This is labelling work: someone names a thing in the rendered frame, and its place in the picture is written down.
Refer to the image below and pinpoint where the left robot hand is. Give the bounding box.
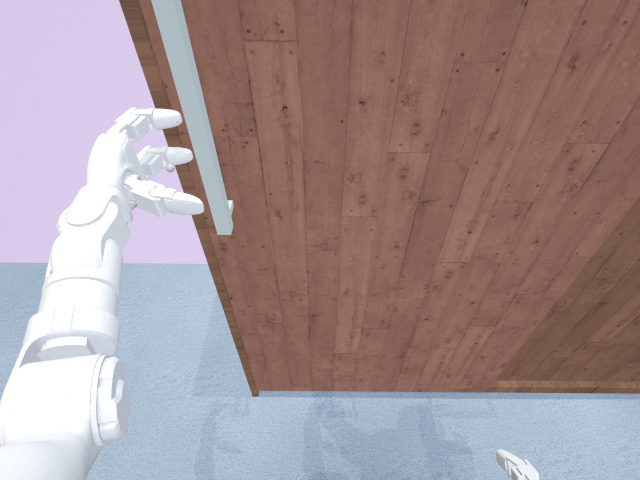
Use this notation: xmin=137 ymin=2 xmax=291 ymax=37
xmin=86 ymin=107 xmax=204 ymax=217

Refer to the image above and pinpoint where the robot left upper arm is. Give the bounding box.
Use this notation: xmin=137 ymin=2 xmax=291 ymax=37
xmin=0 ymin=354 xmax=130 ymax=480

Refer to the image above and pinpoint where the wardrobe door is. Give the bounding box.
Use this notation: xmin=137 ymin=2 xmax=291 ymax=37
xmin=495 ymin=197 xmax=640 ymax=382
xmin=139 ymin=0 xmax=640 ymax=393

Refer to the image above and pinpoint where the right robot hand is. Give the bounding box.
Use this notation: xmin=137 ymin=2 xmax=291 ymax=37
xmin=496 ymin=449 xmax=539 ymax=480

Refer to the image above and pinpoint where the handle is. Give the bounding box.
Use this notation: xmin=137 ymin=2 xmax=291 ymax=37
xmin=151 ymin=0 xmax=234 ymax=235

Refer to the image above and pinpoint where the left robot forearm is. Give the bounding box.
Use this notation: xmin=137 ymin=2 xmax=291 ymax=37
xmin=0 ymin=184 xmax=133 ymax=446

